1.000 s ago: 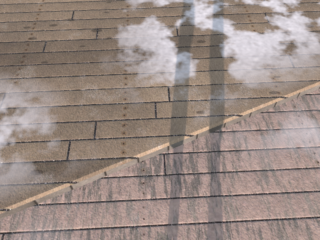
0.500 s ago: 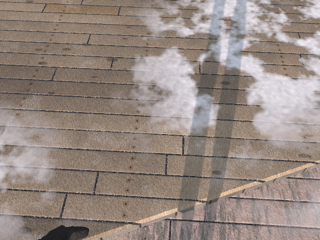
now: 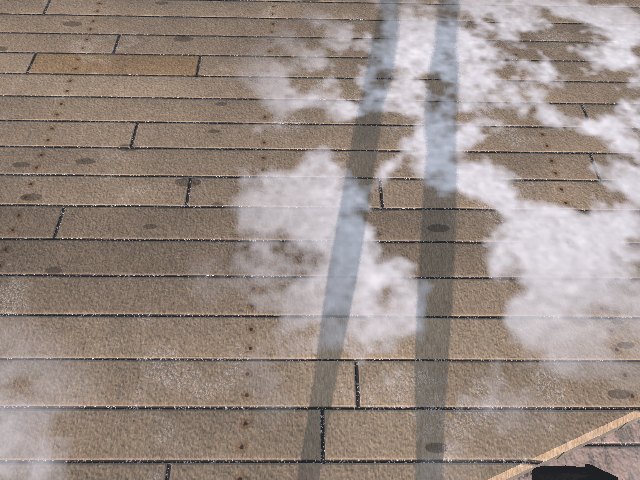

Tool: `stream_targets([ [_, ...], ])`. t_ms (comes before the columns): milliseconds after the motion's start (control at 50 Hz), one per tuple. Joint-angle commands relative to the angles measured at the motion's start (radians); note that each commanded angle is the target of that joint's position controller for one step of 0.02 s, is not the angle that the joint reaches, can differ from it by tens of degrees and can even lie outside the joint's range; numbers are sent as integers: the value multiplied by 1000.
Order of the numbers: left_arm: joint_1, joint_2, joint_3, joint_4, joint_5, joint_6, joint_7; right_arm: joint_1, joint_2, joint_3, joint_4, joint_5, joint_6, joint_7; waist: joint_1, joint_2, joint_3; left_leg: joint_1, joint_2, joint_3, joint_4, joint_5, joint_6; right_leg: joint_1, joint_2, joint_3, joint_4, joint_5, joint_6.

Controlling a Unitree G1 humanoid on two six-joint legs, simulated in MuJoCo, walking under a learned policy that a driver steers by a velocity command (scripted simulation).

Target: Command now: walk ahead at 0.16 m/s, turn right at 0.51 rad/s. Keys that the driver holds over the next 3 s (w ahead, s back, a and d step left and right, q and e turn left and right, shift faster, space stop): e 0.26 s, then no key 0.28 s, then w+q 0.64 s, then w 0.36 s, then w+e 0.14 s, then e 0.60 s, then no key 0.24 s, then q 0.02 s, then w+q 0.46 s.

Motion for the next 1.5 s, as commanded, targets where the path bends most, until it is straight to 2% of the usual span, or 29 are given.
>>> stream_targets([
  [20, 148, 109, 26, -53, 15, 25, 22, 231, -179, -63, -29, 18, 25, -7, -64, 108, -329, 512, 477, -466, -110, 658, 220, -312, -49, -60, 509, -133, 17],
  [40, 59, 107, 29, -65, 32, 37, 9, 168, -109, -43, -43, 19, 30, -10, -68, 72, -209, 399, 392, -335, -155, 502, 190, -331, -71, -75, 504, -63, 33],
  [80, -10, 91, 32, -91, 40, 63, -15, 111, -103, -38, -49, 9, 40, -23, -51, 140, -120, 268, 298, -173, -222, 385, 166, -316, -104, -97, 478, 23, 72],
  [140, -18, 78, 30, -111, 31, 86, -30, 157, -129, -52, -33, 5, 38, -24, -45, 136, -142, 237, 290, -85, -222, 466, 191, -280, -88, -115, 479, 68, 90],
  [260, -151, 64, 12, -188, 34, 115, -54, 162, -154, -69, -42, -1, 54, -18, -69, 165, -126, 209, 314, -11, -265, 105, 182, -241, -140, -148, 208, 119, 78],
  [380, -128, 56, -5, -209, 27, 91, -43, 191, -209, -89, -25, 5, 83, 4, -66, 158, -137, 166, 318, 14, -144, 111, 132, 5, -94, -219, -198, 155, 16],
  [400, -108, 65, -6, -200, 29, 77, -38, 215, -200, -89, -13, 7, 92, 8, -57, 113, -126, 121, 296, 43, -86, 86, 81, 86, -89, -198, -351, 252, 7],
  [420, -113, 109, -2, -203, 39, 60, -29, 269, -143, -77, -6, 1, 99, 18, -78, -73, -122, 39, 215, 128, 85, -92, 7, 148, -228, 4, -508, 256, -8],
  [440, -173, 232, 16, -253, 30, 56, -26, 278, -48, -51, -57, 12, 109, 14, -98, -333, -84, -140, 42, 181, 214, -489, -67, 99, -509, 333, -563, 487, -122],
  [460, -123, 188, 14, -232, 41, 51, -15, 198, -124, -67, -47, 10, 132, 2, -24, -186, -76, -17, 80, 33, 361, -477, -66, -44, -507, 252, -527, 559, -203],
  [500, -248, 101, -21, -227, 41, 50, -9, 235, -114, -71, -14, 29, 145, 10, -117, -153, -16, 16, 68, 1, 404, -359, -47, -93, -368, 81, -519, 535, -159],
  [560, -239, 49, -41, -217, 29, 36, 4, 313, -120, -75, 49, 4, 133, 19, -123, -116, -102, 46, 47, 12, 409, -277, -40, 35, -309, -2, -500, 608, -131],
  [640, -107, 110, -17, -150, 35, 27, 5, 202, -122, -74, 24, -1, 119, 42, -39, -128, -13, -91, 27, 8, 317, -286, -30, 162, -359, 100, -627, 62, -147],
  [840, -114, 137, 15, -103, 35, -25, -1, 184, -90, -70, 1, 9, 84, 65, -67, -94, 2, 44, 43, 50, 121, -306, 52, 85, -409, -8, -664, 23, -169],
  [900, -158, 151, 25, -106, 27, -18, -11, 268, -81, -69, 25, 9, 73, 70, -130, -68, -8, 265, 2, 110, -32, -207, 86, -51, -379, -102, -569, -5, -138],
  [940, -197, 100, 9, -125, 39, -15, -13, 461, -145, -93, 96, -7, 58, 58, -211, 80, -42, 536, 30, -22, -156, -318, 128, -264, -275, -250, -220, 59, -74],
  [960, -240, 8, -21, -186, 45, -20, -24, 548, -255, -117, 90, -13, 49, 45, -239, 325, -72, 650, 320, -526, -349, -605, 224, -512, -134, -356, 165, -22, -2],
  [980, -275, 55, -14, -209, 66, -26, -31, 518, -273, -118, 83, 2, 50, 38, -218, 249, -4, 582, 389, -756, -444, -672, 314, -679, -92, -180, 311, -57, 7],
  [1040, -231, 109, -5, -178, 49, -49, -59, 362, -188, -95, 50, 17, 47, 29, -111, 45, 47, 472, 250, -460, -396, -340, 245, -647, -199, -122, 363, 205, 28],
  [1120, -246, 75, -19, -193, 67, -12, -57, 401, -174, -90, 75, 28, 20, 29, -92, 63, -6, 438, 179, -304, -357, 160, 234, -611, -192, -174, 424, 262, 79],
  [1220, -449, 56, -42, -309, 58, 2, -49, 510, -151, -80, 115, 19, 17, 12, -142, 75, 33, 500, 172, -309, -382, 225, 246, -820, -203, -215, 464, 206, 77],
  [1280, -500, 6, -72, -352, 47, 7, -65, 468, -143, -74, 116, 30, 23, 6, -135, 83, 61, 371, 152, -241, -463, 304, 208, -588, -184, -246, 179, 274, 38],
  [1360, -198, 79, -35, -273, 29, 8, -25, 444, -198, -79, 140, 16, 8, 18, -2, 151, -123, 458, 187, -162, -153, 1099, 130, -165, -37, -292, 85, 187, -69],
  [1380, -25, 99, -21, -225, 26, -2, -15, 396, -226, -88, 134, 19, 6, 18, 94, 139, -196, 430, 173, -142, 65, 1057, 98, 9, -47, -242, -41, 240, -86],
  [1400, 76, 177, 4, -197, 47, -15, -3, 418, -179, -81, 111, 34, 0, 24, 109, 21, -300, 268, 94, -116, 363, 754, 72, 220, -194, -12, -167, 44, -118],
  [1420, 123, 286, 33, -171, 56, -17, -11, 492, -78, -69, 74, 44, -1, 35, 47, -302, -397, 8, -123, -85, 729, -158, 32, 361, -479, 571, -405, -104, -218],
  [1440, -1, 221, 19, -177, 26, -14, -21, 478, -125, -74, 84, -4, -8, 39, -17, -203, -325, -80, -105, -188, 891, -241, 60, 255, -484, 792, -525, -80, -229],
  [1480, -145, 95, -4, -176, 30, -29, -23, 366, -108, -70, 53, -8, 0, 37, -75, 20, -94, -135, -5, -110, 929, -167, 72, 11, -440, 463, -505, -14, -214],
  [1500, -144, 67, -11, -150, 34, -42, -22, 331, -89, -68, 36, -5, 7, 41, -94, 31, -52, -142, 23, -112, 881, -159, 79, -42, -389, 331, -516, 74, -192],
])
